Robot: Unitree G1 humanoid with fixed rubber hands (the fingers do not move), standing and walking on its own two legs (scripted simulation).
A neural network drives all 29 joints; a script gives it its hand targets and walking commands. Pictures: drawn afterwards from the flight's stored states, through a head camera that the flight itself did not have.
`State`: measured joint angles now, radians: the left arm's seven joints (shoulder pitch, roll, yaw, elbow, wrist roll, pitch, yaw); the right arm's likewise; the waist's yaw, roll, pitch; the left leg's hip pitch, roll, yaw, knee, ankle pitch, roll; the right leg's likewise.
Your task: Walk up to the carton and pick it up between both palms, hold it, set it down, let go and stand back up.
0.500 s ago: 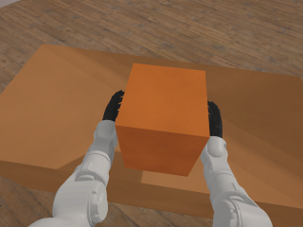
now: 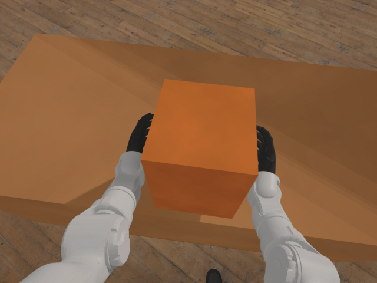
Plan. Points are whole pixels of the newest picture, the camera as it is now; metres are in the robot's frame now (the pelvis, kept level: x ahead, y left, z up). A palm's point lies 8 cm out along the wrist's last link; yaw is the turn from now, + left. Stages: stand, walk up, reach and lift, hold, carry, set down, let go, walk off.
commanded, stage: set down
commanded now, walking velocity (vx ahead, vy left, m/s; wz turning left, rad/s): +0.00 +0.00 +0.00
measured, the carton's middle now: (200, 153) +0.39 -0.04 -0.04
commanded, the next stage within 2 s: none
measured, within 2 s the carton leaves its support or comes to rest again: rests again in 1.46 s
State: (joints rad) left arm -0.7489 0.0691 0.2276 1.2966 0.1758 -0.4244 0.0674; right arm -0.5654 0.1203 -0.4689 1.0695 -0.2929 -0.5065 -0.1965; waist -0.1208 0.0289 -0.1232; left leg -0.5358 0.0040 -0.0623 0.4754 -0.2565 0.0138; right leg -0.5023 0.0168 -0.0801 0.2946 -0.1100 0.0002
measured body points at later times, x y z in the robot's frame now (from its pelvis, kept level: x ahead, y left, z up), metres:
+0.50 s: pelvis -0.02 +0.00 -0.02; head +0.10 +0.01 +0.41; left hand +0.42 +0.09 -0.05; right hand +0.34 -0.19 -0.05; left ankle -0.04 +0.10 -0.74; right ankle +0.00 -0.12 -0.74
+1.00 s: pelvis -0.03 +0.01 -0.06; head +0.05 +0.01 +0.38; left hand +0.41 +0.09 -0.05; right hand +0.34 -0.20 -0.05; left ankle -0.04 +0.10 -0.74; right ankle +0.00 -0.12 -0.74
